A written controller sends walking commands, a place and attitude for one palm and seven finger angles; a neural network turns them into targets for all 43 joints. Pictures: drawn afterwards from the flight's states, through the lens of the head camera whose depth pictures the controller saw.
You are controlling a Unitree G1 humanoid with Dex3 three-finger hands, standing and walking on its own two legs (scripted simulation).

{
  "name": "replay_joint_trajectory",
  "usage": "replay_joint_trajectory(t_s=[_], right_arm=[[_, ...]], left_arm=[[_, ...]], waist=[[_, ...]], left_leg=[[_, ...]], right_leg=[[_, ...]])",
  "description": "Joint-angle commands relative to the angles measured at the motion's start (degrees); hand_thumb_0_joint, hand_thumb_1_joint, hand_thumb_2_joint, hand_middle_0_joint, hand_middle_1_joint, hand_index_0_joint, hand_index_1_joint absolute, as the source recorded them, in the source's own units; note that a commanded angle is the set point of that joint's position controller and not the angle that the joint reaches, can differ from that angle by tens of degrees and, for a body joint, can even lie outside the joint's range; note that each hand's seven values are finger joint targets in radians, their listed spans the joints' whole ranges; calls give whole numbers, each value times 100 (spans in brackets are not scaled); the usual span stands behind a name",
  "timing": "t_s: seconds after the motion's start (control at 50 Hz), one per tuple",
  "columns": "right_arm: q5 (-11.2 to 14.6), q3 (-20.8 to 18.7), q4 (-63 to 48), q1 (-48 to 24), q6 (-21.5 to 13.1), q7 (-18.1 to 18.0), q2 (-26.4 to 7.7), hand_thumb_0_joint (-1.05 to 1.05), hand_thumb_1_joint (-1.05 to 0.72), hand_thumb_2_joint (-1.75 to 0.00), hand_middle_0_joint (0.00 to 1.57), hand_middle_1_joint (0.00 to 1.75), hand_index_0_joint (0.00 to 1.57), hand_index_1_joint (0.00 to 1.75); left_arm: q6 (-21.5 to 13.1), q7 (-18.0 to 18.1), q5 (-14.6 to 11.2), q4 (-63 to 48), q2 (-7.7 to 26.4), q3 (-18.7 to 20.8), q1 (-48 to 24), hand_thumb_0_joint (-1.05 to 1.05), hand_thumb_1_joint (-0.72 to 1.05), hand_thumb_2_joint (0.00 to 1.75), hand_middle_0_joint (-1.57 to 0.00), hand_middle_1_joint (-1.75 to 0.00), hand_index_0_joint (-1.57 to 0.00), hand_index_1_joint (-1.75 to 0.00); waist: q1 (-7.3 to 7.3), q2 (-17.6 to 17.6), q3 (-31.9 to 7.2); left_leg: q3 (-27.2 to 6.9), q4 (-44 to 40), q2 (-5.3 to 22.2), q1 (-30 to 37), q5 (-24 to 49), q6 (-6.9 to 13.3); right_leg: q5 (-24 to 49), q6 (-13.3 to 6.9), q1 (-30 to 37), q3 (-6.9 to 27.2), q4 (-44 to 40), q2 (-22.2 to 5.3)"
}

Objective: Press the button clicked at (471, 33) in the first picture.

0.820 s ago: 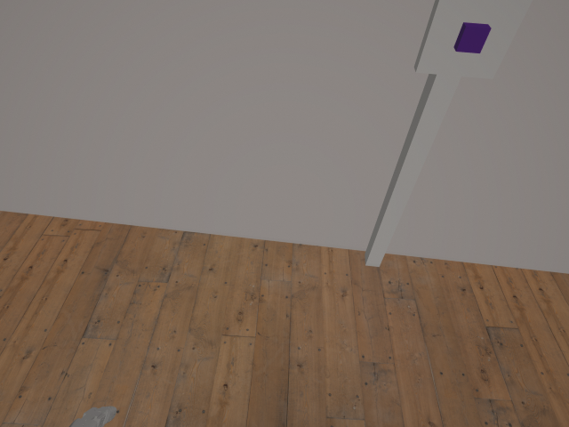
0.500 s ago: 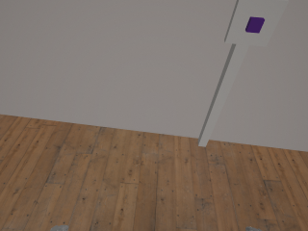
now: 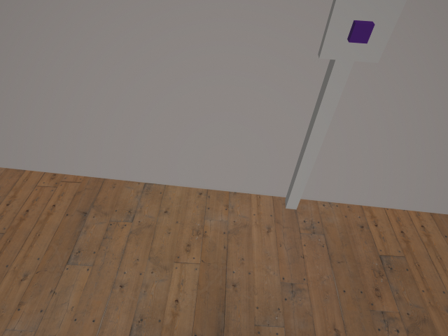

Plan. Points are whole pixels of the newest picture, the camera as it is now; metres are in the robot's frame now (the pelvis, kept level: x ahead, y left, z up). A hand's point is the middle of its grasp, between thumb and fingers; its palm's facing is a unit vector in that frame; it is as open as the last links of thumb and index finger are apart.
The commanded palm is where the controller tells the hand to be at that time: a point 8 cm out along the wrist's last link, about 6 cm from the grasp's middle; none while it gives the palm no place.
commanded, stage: look at it before walking up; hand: left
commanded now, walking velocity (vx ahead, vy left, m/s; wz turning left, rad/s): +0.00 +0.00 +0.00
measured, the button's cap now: (360, 31) +0.87 -0.34 +0.18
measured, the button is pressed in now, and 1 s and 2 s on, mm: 0 0 0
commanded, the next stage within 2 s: walk to a spot facing it in 0.62 s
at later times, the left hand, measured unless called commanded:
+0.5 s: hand out of the picture +0.08 +0.24 -0.16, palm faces -0.04 -0.94 -0.33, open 7.4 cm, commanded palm none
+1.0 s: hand out of the picture +0.07 +0.21 -0.17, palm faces -0.12 -0.95 -0.30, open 7.4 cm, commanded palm none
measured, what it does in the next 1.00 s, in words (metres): stands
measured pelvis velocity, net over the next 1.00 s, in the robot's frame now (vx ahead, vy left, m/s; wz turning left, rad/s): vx -0.01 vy -0.01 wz -0.13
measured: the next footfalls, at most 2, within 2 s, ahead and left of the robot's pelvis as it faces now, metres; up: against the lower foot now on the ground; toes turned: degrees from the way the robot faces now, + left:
left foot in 1.68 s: +0.05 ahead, +0.10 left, +0.00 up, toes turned -30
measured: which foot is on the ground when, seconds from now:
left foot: down 0.00-1.00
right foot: down 0.00-1.00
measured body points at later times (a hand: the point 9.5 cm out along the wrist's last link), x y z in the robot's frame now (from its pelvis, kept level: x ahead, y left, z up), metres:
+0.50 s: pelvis +0.00 +0.00 +0.00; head +0.01 +0.00 +0.45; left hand +0.08 +0.29 -0.13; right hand +0.07 -0.30 -0.13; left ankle +0.00 +0.12 -0.74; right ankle +0.01 -0.12 -0.74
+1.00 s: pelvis -0.01 -0.01 -0.01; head +0.02 -0.02 +0.44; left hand +0.08 +0.26 -0.15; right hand +0.06 -0.28 -0.15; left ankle +0.00 +0.12 -0.74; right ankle +0.00 -0.11 -0.74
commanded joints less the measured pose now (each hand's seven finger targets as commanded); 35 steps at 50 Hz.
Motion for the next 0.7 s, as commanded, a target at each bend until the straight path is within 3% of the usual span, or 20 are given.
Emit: replay_joint_trajectory(t_s=[0.0,0.36,0.46,0.68], right_arm=[[-12,-203,-360,-343,-139,-54,-1183,0,-90,-90,20,30,20,30],[-5,-205,-308,-286,-142,-52,-1172,0,-90,-90,20,30,20,30],[-2,-201,-301,-318,-129,-52,-1170,0,-90,-90,20,30,20,30],[4,-201,-292,-329,-149,-66,-1194,0,-90,-90,20,30,20,30]], left_arm=[[-120,96,-15,-352,1166,255,-285,0,90,90,-20,-30,-20,-30],[-137,93,-7,-325,1144,254,-242,0,90,90,-20,-30,-20,-30],[-135,91,-6,-309,1146,253,-239,0,90,90,-20,-30,-20,-30],[-145,98,-12,-290,1147,249,-216,0,90,90,-20,-30,-20,-30]], waist=[[25,36,-294],[13,85,-404],[18,59,-258],[17,72,-471]], left_leg=[[-573,-431,620,-69,425,197],[-550,-435,652,52,548,174],[-559,-466,644,11,472,167],[-525,-435,683,192,880,166]], right_leg=[[333,-200,-2,615,-451,-652],[458,-209,21,641,-521,-651],[388,-204,-53,652,-562,-642],[910,-198,133,587,-469,-661]])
